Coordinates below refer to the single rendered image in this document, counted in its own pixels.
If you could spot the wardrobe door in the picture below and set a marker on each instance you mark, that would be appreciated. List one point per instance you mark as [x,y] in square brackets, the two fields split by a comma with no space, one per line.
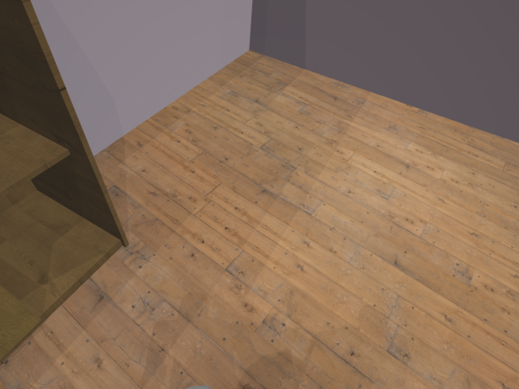
[16,321]

